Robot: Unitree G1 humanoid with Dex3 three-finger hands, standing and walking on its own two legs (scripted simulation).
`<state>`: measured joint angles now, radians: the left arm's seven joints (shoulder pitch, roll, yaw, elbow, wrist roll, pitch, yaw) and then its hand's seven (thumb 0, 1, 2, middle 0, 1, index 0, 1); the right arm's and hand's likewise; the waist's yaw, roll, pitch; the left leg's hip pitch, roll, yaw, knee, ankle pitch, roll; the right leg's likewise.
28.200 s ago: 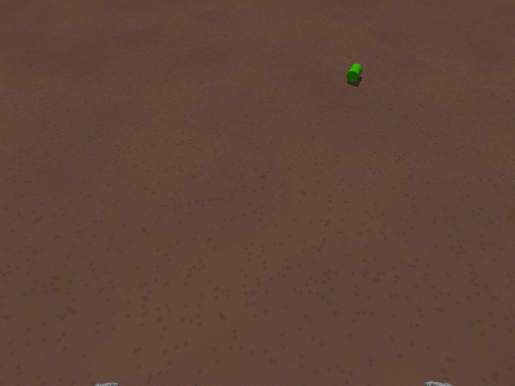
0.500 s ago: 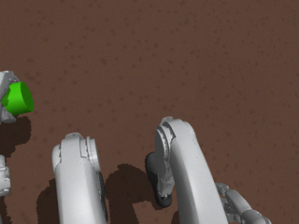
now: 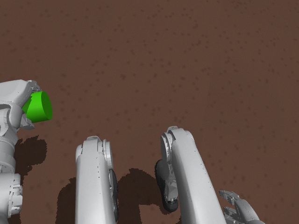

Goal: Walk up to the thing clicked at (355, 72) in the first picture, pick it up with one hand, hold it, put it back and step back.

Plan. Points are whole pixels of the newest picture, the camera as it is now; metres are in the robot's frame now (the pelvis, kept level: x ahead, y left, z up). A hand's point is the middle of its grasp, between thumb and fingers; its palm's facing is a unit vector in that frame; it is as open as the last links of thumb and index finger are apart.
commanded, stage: lift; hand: left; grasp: from above
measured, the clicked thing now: (24, 109) +0.42 +0.33 -0.15
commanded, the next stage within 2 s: hold in 1.28 s
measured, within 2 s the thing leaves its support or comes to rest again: neither
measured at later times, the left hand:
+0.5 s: hand out of the picture +0.36 +0.29 +0.08, palm faces -0.45 -0.14 -0.88, open 11.0 cm
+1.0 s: hand out of the picture +0.36 +0.25 +0.22, palm faces -0.45 -0.14 -0.88, open 11.0 cm
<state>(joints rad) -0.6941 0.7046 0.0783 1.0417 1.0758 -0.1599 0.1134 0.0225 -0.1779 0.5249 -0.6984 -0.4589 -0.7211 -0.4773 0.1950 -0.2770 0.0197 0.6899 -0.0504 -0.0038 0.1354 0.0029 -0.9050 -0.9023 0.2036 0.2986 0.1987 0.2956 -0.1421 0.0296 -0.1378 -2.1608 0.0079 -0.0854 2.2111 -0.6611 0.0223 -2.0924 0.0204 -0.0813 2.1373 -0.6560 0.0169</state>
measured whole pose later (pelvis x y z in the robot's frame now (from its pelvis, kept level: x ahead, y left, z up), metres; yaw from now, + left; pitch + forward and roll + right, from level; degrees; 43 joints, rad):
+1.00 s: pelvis +0.05 +0.00 +0.31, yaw +4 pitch +14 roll -2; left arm -0.33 0.41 -0.16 0.82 0.97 0.03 0.13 0.02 -0.17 0.48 -0.73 -0.41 -0.75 -0.43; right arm 0.27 -0.25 -0.02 0.75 0.04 -0.05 -0.05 0.01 -0.89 -0.90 0.20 0.30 0.20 0.30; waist -0.07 0.03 -0.12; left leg -0.88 0.03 -0.01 1.08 -0.45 0.01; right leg -0.86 0.03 0.00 1.04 -0.43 0.00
